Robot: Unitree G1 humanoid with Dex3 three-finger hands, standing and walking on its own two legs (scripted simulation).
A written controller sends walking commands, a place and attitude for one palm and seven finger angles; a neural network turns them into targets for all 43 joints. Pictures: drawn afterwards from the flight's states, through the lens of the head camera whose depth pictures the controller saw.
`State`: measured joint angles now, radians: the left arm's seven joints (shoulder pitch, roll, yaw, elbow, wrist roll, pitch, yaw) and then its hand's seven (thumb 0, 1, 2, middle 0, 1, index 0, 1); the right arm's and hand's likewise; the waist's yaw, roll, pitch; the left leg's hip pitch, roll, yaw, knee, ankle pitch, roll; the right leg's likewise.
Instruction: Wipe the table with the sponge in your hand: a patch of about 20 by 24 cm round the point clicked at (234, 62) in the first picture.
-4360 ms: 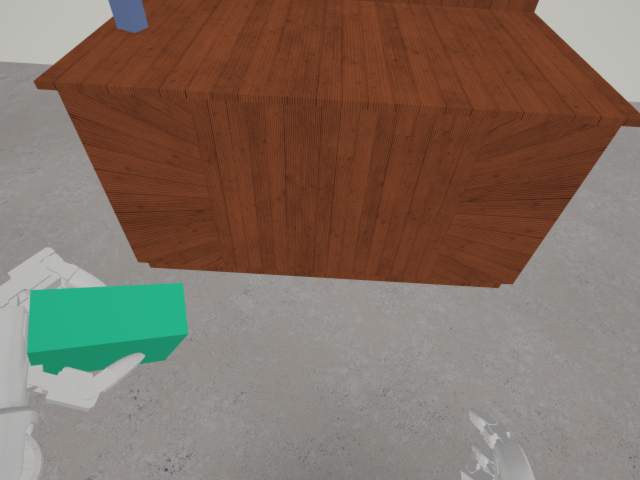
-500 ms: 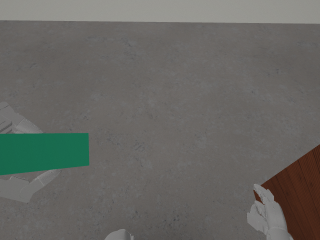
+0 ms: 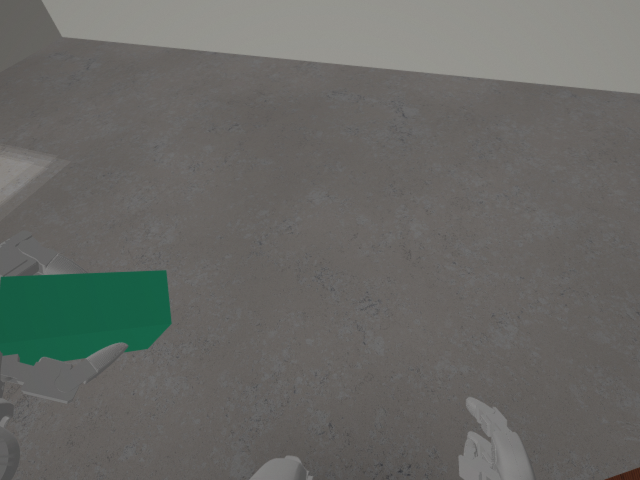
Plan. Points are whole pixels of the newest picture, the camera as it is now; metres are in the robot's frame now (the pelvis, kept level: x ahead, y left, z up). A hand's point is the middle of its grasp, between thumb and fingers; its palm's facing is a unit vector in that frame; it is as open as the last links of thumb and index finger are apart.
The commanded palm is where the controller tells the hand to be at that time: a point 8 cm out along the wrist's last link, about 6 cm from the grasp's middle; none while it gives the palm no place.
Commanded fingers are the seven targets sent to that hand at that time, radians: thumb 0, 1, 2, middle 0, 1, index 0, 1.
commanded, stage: walk to a spot facing it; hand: left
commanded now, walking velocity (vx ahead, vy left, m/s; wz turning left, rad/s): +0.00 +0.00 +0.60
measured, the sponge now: (111, 317) +0.22 +0.21 +0.17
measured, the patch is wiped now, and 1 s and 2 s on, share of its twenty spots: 0.00 0.00 0.00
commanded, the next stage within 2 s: turn to face it in 1.80 s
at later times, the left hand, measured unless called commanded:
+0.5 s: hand out of the picture +0.04 +0.29 +0.19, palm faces +0.63 -0.67 -0.40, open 9.4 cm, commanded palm -0.02 +0.32 +0.19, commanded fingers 0.00 0.10 1.30 -1.20 -1.60 -1.20 -1.60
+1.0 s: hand out of the picture -0.01 +0.26 +0.17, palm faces +0.70 -0.53 -0.49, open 9.4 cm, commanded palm -0.09 +0.28 +0.19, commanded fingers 0.00 0.10 1.30 -1.20 -1.60 -1.20 -1.60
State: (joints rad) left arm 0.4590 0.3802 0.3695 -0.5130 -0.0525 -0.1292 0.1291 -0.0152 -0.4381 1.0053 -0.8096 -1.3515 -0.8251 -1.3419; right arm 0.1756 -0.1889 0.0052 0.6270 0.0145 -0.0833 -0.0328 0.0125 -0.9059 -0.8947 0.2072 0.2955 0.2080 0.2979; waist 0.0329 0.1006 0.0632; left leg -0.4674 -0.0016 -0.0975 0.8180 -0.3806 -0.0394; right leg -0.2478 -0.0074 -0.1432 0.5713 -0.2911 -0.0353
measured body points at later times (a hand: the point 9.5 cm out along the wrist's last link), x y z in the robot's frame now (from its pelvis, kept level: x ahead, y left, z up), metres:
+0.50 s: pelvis -0.09 +0.00 +0.00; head -0.09 +0.02 +0.45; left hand +0.00 +0.32 +0.21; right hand +0.14 -0.18 -0.07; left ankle -0.14 +0.12 -0.73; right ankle -0.03 -0.09 -0.67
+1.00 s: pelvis -0.08 -0.04 +0.02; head -0.04 -0.04 +0.46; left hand -0.05 +0.29 +0.20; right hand +0.19 -0.18 -0.09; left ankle -0.14 +0.10 -0.63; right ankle -0.05 -0.13 -0.73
